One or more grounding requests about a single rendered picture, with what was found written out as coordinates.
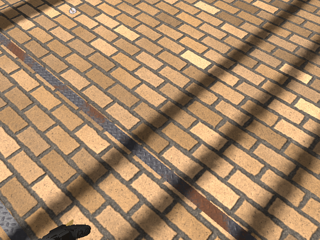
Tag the left robot hand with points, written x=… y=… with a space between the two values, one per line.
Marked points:
x=70 y=232

